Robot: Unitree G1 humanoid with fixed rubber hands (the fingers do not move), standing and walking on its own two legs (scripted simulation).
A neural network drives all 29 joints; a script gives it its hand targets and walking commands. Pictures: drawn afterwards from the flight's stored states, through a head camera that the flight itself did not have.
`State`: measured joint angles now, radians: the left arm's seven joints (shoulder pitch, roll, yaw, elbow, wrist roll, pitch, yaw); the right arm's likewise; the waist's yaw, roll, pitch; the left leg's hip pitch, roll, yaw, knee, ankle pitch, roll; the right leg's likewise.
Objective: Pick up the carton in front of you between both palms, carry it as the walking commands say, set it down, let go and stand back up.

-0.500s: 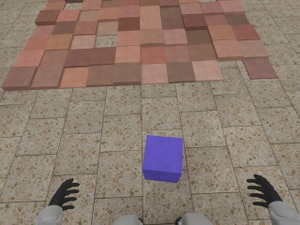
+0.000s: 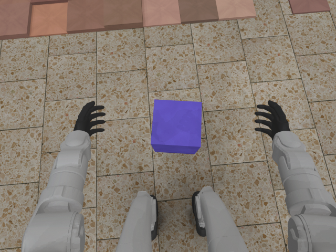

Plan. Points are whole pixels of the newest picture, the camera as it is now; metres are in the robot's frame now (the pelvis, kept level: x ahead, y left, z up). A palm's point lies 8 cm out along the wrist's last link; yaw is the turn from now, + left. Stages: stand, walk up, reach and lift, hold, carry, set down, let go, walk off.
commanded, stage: reach and lift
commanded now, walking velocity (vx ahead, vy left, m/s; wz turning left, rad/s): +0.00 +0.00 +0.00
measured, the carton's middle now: (176, 129) +0.50 -0.03 -0.57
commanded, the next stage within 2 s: none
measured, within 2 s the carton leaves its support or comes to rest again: neither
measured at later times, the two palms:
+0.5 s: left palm (114, 86) +0.54 +0.16 -0.15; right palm (243, 93) +0.49 -0.22 -0.15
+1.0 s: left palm (130, 117) +0.52 +0.16 -0.39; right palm (225, 122) +0.47 -0.22 -0.39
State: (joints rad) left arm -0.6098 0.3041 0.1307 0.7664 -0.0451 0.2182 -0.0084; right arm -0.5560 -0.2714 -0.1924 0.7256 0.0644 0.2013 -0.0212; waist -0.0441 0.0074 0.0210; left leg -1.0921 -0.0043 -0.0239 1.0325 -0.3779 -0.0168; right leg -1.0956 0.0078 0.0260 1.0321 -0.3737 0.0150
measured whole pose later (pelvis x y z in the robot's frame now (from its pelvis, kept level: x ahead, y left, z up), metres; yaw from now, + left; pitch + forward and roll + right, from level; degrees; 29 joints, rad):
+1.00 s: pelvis -0.05 +0.01 -0.24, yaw -2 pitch +48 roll -2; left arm -1.36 0.38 0.10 0.98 -0.13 0.14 0.10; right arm -1.26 -0.30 -0.25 0.91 0.16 0.11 -0.11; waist -0.06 0.01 0.10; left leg -2.19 -0.06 -0.07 1.90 -0.55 -0.05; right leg -2.19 0.05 0.04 1.87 -0.53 0.06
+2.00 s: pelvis -0.06 +0.01 -0.32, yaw -1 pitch +36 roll -2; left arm -1.62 0.32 0.12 1.21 -0.07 0.12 0.11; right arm -1.53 -0.27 -0.27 1.11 0.08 0.12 -0.12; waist -0.05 0.00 0.42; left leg -2.25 -0.06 -0.05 2.21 -0.59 -0.04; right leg -2.24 0.03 0.03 2.18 -0.57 0.05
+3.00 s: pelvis -0.05 +0.00 -0.15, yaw +0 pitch +41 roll +0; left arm -0.95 -0.02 0.43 0.66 0.21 0.40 0.04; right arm -0.93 0.03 -0.48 0.62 -0.21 0.40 -0.04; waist -0.02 0.01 -0.20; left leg -1.82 -0.11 -0.10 1.60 -0.50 -0.06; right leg -1.82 0.10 0.10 1.59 -0.48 0.07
